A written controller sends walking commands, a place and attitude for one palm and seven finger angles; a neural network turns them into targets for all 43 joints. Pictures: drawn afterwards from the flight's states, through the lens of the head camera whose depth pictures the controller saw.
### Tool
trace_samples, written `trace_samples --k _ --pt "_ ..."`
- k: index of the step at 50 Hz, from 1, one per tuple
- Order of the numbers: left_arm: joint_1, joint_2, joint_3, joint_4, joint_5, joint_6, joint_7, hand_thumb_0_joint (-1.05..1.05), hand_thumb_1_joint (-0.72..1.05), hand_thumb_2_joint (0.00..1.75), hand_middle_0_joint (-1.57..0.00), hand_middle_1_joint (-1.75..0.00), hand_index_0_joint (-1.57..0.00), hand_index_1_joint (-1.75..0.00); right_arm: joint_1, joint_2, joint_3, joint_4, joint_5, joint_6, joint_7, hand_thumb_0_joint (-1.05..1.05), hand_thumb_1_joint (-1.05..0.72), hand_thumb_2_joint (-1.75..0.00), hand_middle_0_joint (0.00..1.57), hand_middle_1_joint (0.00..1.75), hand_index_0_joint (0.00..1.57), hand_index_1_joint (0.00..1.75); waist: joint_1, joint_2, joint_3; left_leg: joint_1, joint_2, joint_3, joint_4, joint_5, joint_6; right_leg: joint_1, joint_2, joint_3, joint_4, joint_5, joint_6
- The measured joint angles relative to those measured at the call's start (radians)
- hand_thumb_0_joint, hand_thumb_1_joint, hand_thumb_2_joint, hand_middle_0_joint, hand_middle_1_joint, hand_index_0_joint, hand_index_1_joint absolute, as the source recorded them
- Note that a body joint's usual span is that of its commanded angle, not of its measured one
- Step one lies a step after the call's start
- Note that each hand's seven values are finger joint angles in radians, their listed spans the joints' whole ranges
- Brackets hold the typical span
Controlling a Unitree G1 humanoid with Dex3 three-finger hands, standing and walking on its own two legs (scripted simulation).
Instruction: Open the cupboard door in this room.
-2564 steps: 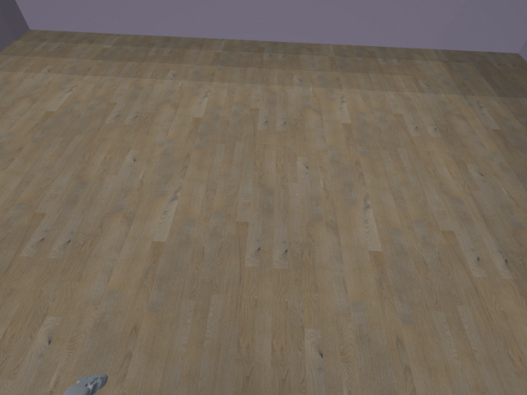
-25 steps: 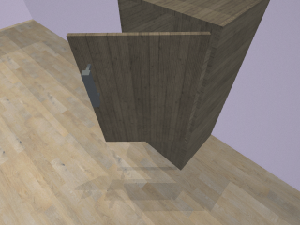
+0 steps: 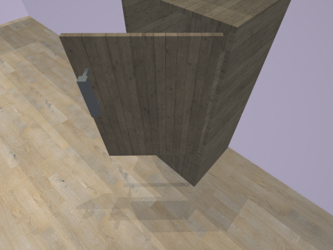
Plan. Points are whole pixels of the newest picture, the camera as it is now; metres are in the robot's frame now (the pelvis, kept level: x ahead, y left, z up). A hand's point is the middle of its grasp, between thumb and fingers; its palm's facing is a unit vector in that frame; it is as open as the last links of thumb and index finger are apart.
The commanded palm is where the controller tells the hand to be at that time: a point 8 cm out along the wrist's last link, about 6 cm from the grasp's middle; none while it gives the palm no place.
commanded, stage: come to a stop and stand still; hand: left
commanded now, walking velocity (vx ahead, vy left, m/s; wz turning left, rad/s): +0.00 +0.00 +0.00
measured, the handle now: (91, 93) +0.53 +0.27 +0.05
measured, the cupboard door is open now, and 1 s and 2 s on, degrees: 43 43 43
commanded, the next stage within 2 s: look again from close up in 0.08 s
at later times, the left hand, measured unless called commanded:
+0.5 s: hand out of the picture +0.01 +0.21 -0.18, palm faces -0.01 -0.98 -0.21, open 7.3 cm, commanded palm none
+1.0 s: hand (76, 205) +0.21 +0.22 +0.01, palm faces +0.20 -0.98 -0.07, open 7.7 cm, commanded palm +0.10 +0.27 -0.05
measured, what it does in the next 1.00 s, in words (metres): stands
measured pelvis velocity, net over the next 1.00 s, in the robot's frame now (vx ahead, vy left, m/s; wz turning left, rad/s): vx -0.03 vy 0.04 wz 0.03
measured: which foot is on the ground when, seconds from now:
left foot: down 0.00-1.00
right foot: down 0.00-1.00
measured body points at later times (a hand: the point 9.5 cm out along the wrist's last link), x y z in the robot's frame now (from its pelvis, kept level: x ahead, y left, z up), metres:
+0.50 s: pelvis -0.01 +0.03 +0.00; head +0.00 +0.04 +0.45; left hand +0.01 +0.26 -0.16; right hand +0.00 -0.20 -0.16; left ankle +0.00 +0.12 -0.74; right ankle -0.06 -0.08 -0.74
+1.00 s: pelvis -0.03 +0.04 -0.02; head -0.03 +0.03 +0.43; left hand +0.19 +0.27 +0.02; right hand +0.12 -0.21 -0.12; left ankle +0.00 +0.12 -0.74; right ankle -0.05 -0.08 -0.74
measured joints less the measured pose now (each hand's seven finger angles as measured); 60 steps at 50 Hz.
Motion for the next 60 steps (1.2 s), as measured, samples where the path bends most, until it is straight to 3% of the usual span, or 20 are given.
trace_samples --k 3,8,18,39,40,41,43,45,47,50,52,54,57,60 --pt "0.001 -0.001 -0.001 -0.001 0.005 -0.009 0.009 0.01 0.92 0.90 -0.20 -0.30 -0.20 -0.30 -0.005 -0.010 0.000 -0.005 0.002 0.001 0.003 0.01 -0.93 -0.90 0.20 0.30 0.20 0.29 -0.001 0.010 -0.004 -0.017 0.007 -0.007 0.016 0.003 -0.003 -0.003 0.006 -0.004 -0.010 0.007 0.000" --pt "0.025 -0.003 -0.003 -0.031 0.008 -0.034 0.019 0.01 0.91 0.90 -0.20 -0.30 -0.20 -0.30 -0.008 -0.044 -0.012 -0.069 0.000 0.002 0.018 0.01 -0.93 -0.90 0.20 0.30 0.20 0.29 -0.018 0.048 -0.013 -0.081 0.024 -0.071 0.130 -0.060 -0.001 -0.040 0.034 -0.005 0.039 -0.009 -0.004" --pt "0.001 0.047 0.001 -0.075 0.005 -0.003 0.014 0.01 0.92 0.90 -0.20 -0.30 -0.20 -0.30 0.006 -0.037 0.002 -0.093 -0.004 0.004 0.016 0.01 -0.94 -0.90 0.20 0.30 0.20 0.29 -0.007 0.006 -0.063 -0.053 -0.017 -0.050 0.110 -0.051 0.021 -0.040 -0.009 0.009 0.079 -0.028 0.024" --pt "0.004 0.065 -0.002 -0.035 0.006 0.003 0.007 0.01 0.91 0.90 -0.20 -0.30 -0.20 -0.30 0.010 -0.027 0.017 -0.050 0.003 -0.009 0.021 0.00 -0.91 -0.90 0.20 0.30 0.20 0.29 0.004 -0.015 -0.032 -0.060 -0.047 -0.038 0.057 -0.022 0.052 -0.050 -0.039 0.019 0.033 -0.001 0.058" --pt "0.054 0.061 0.009 -0.197 -0.033 0.067 0.011 0.01 0.91 0.90 -0.20 -0.30 -0.20 -0.30 0.025 -0.033 0.015 -0.096 0.014 -0.015 0.018 0.01 -0.91 -0.90 0.21 0.30 0.21 0.29 -0.002 -0.012 -0.033 -0.072 -0.047 -0.042 0.070 -0.027 0.052 -0.058 -0.039 0.014 0.039 -0.002 0.058" --pt "0.114 0.061 0.020 -0.398 -0.058 0.090 0.023 0.01 0.91 0.89 -0.20 -0.30 -0.21 -0.30 0.048 -0.037 0.017 -0.142 0.025 -0.058 0.006 0.01 -0.91 -0.90 0.21 0.30 0.21 0.29 0.004 -0.018 -0.034 -0.073 -0.054 -0.039 0.067 -0.026 0.052 -0.077 -0.046 0.016 0.069 -0.007 0.051" --pt "0.175 0.067 0.018 -0.691 -0.082 0.045 0.076 0.02 0.90 0.89 -0.20 -0.31 -0.21 -0.30 0.073 -0.047 0.009 -0.197 0.040 -0.155 -0.015 0.01 -0.91 -0.90 0.21 0.30 0.21 0.29 0.011 -0.024 -0.061 -0.080 -0.073 -0.034 0.056 -0.016 0.051 -0.123 -0.065 0.017 0.143 -0.024 0.038" --pt "0.158 0.063 0.022 -0.877 -0.123 0.012 0.097 0.02 0.88 0.88 -0.20 -0.32 -0.21 -0.32 0.069 -0.062 -0.002 -0.260 0.050 -0.197 -0.017 0.01 -0.91 -0.90 0.21 0.30 0.21 0.29 -0.006 -0.016 -0.085 -0.102 -0.091 -0.044 0.074 -0.015 0.056 -0.150 -0.078 0.011 0.175 -0.042 0.035" --pt "0.093 0.054 0.044 -0.968 -0.141 -0.066 0.079 0.02 0.86 0.87 -0.20 -0.33 -0.21 -0.33 0.040 -0.082 -0.010 -0.319 0.043 -0.213 -0.014 0.01 -0.91 -0.90 0.21 0.30 0.21 0.29 -0.027 0.005 -0.112 -0.160 -0.092 -0.058 0.136 -0.032 0.059 -0.181 -0.077 0.004 0.195 -0.070 0.050" --pt "0.011 0.049 0.108 -0.991 -0.174 -0.245 -0.009 0.01 0.81 0.85 -0.21 -0.36 -0.21 -0.36 -0.027 -0.093 -0.021 -0.397 0.023 -0.205 0.004 0.01 -0.91 -0.90 0.21 0.30 0.21 0.29 -0.038 0.018 -0.166 -0.280 -0.065 -0.059 0.242 -0.066 0.049 -0.295 -0.056 0.004 0.281 -0.083 0.048" --pt "0.000 0.059 0.147 -0.990 -0.206 -0.377 -0.109 0.01 0.77 0.83 -0.21 -0.39 -0.21 -0.39 -0.068 -0.086 -0.031 -0.449 0.016 -0.194 0.024 0.01 -0.91 -0.90 0.21 0.30 0.21 0.29 -0.034 -0.006 -0.195 -0.372 -0.047 -0.052 0.324 -0.094 0.038 -0.393 -0.043 0.011 0.368 -0.110 0.035" --pt "0.014 0.071 0.171 -0.975 -0.234 -0.470 -0.213 0.01 0.73 0.82 -0.21 -0.42 -0.22 -0.41 -0.097 -0.088 -0.042 -0.508 0.017 -0.184 0.041 0.01 -0.91 -0.90 0.21 0.30 0.21 0.30 -0.025 -0.029 -0.198 -0.452 -0.032 -0.056 0.409 -0.122 0.031 -0.471 -0.031 0.006 0.450 -0.141 0.022" --pt "0.080 0.084 0.185 -0.952 -0.258 -0.470 -0.303 0.01 0.66 0.79 -0.22 -0.46 -0.22 -0.46 -0.120 -0.116 -0.054 -0.592 0.025 -0.170 0.045 0.01 -0.90 -0.90 0.21 0.30 0.21 0.30 -0.004 -0.040 -0.189 -0.550 -0.018 -0.077 0.518 -0.156 0.020 -0.557 -0.021 -0.016 0.548 -0.177 0.010" --pt "0.152 0.094 0.196 -0.954 -0.266 -0.423 -0.308 0.01 0.59 0.76 -0.22 -0.50 -0.23 -0.50 -0.123 -0.141 -0.062 -0.642 0.026 -0.169 0.027 0.01 -0.90 -0.90 0.21 0.30 0.20 0.30 0.023 -0.034 -0.189 -0.632 -0.010 -0.108 0.598 -0.179 0.009 -0.621 -0.014 -0.048 0.614 -0.204 -0.008"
